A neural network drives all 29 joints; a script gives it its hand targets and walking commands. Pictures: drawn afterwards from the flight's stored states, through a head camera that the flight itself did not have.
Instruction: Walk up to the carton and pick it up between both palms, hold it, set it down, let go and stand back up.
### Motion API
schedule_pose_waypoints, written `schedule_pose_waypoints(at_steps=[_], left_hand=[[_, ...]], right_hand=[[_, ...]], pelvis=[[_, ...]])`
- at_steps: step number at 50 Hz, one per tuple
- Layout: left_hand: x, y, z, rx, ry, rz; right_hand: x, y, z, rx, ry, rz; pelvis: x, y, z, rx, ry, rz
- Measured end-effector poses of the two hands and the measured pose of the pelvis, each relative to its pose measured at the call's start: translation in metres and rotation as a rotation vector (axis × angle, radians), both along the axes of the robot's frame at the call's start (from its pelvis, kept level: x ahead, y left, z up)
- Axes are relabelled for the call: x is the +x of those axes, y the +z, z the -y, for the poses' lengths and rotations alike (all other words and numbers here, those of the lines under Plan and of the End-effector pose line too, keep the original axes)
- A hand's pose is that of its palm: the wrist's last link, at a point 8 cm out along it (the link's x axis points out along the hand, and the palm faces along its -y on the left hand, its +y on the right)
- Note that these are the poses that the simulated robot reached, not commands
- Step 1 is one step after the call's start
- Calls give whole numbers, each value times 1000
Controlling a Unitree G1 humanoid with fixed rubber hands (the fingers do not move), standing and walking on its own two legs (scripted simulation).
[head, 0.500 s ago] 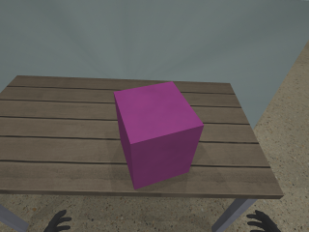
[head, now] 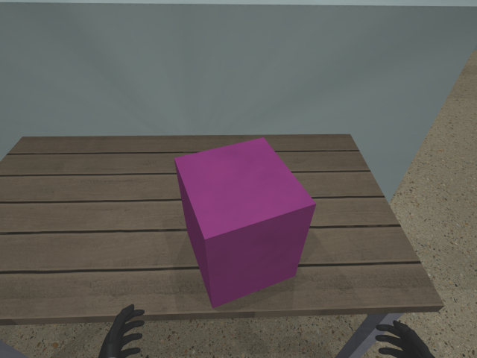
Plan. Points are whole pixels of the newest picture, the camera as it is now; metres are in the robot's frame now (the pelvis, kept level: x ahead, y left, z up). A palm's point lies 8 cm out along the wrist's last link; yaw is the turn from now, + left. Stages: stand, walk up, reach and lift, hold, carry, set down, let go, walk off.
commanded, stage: reach and lift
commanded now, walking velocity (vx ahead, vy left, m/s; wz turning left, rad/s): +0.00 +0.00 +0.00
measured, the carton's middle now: (238, 221) +0.41 +0.02 -0.02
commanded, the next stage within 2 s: none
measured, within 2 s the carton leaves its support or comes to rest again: neither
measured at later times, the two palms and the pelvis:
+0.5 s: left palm (136, 351) +0.16 +0.17 -0.01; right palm (421, 344) +0.20 -0.29 -0.05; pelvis +0.03 -0.02 +0.00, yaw +1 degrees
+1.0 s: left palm (152, 317) +0.19 +0.15 +0.02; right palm (416, 335) +0.20 -0.27 -0.01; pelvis -0.02 -0.02 -0.01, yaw -2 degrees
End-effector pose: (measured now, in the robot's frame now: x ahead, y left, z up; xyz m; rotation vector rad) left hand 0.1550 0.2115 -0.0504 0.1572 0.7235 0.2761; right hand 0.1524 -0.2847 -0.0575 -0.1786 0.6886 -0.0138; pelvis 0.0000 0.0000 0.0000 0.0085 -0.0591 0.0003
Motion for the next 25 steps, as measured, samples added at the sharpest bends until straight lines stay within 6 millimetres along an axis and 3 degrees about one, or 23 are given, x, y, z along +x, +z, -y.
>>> schedule_pose_waypoints(at_steps=[11,18,25], left_hand=[[-5,-2,24,-52,54,89],[5,20,38,-25,67,199],[2,38,46,-5,93,285]], right_hand=[[28,21,7,18,53,56],[47,15,8,71,70,134],[43,7,6,108,114,181]], pelvis=[[17,1,6,-12,6,-34],[27,-1,13,-15,17,-40],[27,-2,23,-6,25,-44]])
